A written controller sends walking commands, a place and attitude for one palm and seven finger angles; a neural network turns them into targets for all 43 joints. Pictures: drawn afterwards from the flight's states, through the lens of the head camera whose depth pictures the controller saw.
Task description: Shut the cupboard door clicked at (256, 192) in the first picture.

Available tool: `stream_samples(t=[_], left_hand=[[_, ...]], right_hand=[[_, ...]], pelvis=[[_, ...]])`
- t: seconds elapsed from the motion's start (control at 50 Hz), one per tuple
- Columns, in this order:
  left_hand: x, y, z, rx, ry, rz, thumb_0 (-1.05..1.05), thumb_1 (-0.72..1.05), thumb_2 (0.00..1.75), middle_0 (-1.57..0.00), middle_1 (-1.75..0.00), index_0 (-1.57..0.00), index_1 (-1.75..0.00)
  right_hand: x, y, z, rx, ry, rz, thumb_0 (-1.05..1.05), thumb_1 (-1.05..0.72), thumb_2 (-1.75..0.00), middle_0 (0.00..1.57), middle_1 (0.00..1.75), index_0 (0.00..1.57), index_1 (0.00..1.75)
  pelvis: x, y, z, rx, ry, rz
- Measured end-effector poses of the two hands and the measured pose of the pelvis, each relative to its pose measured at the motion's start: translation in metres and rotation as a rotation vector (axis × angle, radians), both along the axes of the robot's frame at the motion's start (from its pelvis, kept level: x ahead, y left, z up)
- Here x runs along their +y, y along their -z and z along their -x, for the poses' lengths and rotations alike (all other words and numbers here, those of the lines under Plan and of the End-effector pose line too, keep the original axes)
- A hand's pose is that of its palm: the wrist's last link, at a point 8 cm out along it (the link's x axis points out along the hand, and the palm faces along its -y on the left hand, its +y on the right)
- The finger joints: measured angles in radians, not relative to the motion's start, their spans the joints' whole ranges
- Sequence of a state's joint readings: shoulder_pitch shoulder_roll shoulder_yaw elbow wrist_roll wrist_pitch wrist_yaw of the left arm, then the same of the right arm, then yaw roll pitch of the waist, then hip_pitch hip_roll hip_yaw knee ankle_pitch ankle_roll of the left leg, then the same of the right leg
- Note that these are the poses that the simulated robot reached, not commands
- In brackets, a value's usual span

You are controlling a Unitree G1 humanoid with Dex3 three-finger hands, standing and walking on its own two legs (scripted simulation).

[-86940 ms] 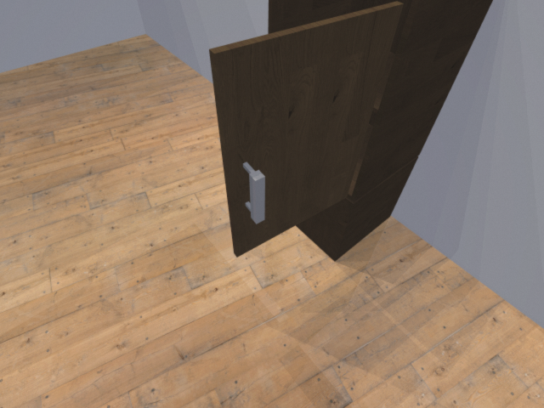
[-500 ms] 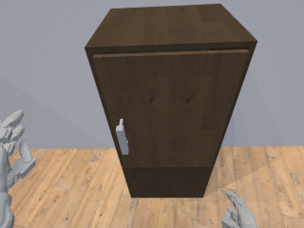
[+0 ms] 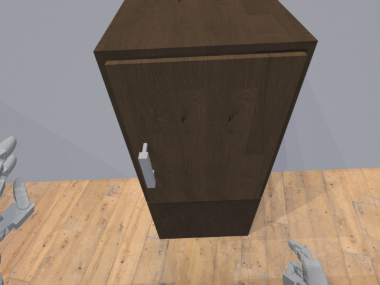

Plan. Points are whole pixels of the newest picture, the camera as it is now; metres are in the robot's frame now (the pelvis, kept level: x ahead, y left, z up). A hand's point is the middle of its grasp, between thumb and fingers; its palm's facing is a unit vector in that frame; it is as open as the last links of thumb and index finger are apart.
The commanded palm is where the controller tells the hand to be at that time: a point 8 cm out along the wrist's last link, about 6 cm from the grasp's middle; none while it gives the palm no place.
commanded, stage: step back with the hand held close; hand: left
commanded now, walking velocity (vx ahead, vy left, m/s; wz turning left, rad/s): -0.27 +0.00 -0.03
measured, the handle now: (148, 165) +0.46 +0.17 -0.07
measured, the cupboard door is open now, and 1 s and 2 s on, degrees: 0 0 0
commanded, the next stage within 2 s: stop stepping back and stand still in 1.22 s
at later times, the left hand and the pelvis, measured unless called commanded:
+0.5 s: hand out of the picture +0.13 +0.29 +0.16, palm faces +0.44 -0.77 -0.46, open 7.4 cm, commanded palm +0.07 +0.32 +0.18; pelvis -0.07 +0.02 -0.01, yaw +0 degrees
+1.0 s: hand out of the picture +0.05 +0.28 +0.17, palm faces +0.52 -0.75 -0.42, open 7.4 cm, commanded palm +0.00 +0.32 +0.18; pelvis -0.12 +0.01 -0.02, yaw +4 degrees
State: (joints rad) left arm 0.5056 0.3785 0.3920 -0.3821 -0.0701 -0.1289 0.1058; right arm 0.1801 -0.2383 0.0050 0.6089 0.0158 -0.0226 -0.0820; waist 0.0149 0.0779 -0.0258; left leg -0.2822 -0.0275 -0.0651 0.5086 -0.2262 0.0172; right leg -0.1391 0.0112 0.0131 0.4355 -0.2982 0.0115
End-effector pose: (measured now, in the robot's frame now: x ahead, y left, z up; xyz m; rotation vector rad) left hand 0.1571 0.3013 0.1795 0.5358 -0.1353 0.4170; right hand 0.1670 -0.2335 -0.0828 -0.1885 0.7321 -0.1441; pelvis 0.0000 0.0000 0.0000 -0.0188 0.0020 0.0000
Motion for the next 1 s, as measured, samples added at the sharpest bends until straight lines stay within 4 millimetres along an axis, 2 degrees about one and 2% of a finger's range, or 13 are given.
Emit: stream_samples(t=[0.12,0.24,0.36,0.52,0.64,0.8,0.9,1.0], left_hand=[[0.007,0.003,0.006,0.043,0.019,-0.013,0.01,0.88,0.9,-0.21,-0.3,-0.21,-0.31],[0.013,-0.001,0.018,0.011,0.04,-0.027,0.01,0.88,0.9,-0.21,-0.3,-0.21,-0.31],[0.016,-0.003,0.04,-0.031,0.053,-0.042,0.01,0.88,0.9,-0.21,-0.3,-0.21,-0.31],[0.021,0.003,0.073,-0.083,0.02,-0.031,0.01,0.88,0.9,-0.21,-0.3,-0.21,-0.31],[0.023,0.004,0.087,-0.131,0.012,-0.024,0.01,0.88,0.9,-0.21,-0.3,-0.21,-0.31],[0.018,-0.002,0.104,-0.177,0.04,-0.095,0.01,0.88,0.9,-0.21,-0.3,-0.21,-0.31],[0.011,-0.006,0.128,-0.19,0.031,-0.122,0.01,0.88,0.9,-0.21,-0.3,-0.21,-0.31],[0.017,-0.005,0.148,-0.216,0.0,-0.068,0.01,0.88,0.9,-0.21,-0.3,-0.22,-0.31]], right_hand=[[-0.002,0.0,0.016,0.048,0.041,0.024,0.02,-0.9,-0.9,0.21,0.3,0.2,0.3],[0.005,-0.006,0.032,0.041,0.052,0.031,0.02,-0.9,-0.9,0.21,0.3,0.2,0.3],[0.011,-0.011,0.05,0.006,0.043,0.037,0.02,-0.9,-0.9,0.21,0.3,0.2,0.3],[0.012,-0.007,0.077,0.007,0.016,0.064,0.02,-0.9,-0.9,0.21,0.3,0.2,0.3],[0.012,-0.005,0.095,0.019,0.002,0.087,0.02,-0.9,-0.9,0.21,0.3,0.2,0.3],[0.012,-0.002,0.107,-0.009,-0.024,0.081,0.02,-0.9,-0.9,0.21,0.3,0.2,0.3],[0.008,0.002,0.111,-0.009,-0.054,0.071,0.02,-0.9,-0.9,0.21,0.3,0.21,0.3],[0.01,0.001,0.123,0.04,-0.057,0.093,0.02,-0.9,-0.9,0.21,0.3,0.2,0.3]], pelvis=[[0.009,-0.001,0.01,0.009,0.011,-0.004],[0.014,-0.001,0.027,0.011,0.015,-0.001],[0.016,0.002,0.047,0.013,0.011,0.008],[0.016,0.007,0.068,0.007,-0.008,0.032],[0.016,0.009,0.08,0.001,-0.022,0.04],[0.009,0.016,0.1,-0.005,-0.054,0.037],[0.002,0.02,0.112,-0.004,-0.071,0.028],[0.01,0.016,0.121,0.004,-0.078,0.011]])
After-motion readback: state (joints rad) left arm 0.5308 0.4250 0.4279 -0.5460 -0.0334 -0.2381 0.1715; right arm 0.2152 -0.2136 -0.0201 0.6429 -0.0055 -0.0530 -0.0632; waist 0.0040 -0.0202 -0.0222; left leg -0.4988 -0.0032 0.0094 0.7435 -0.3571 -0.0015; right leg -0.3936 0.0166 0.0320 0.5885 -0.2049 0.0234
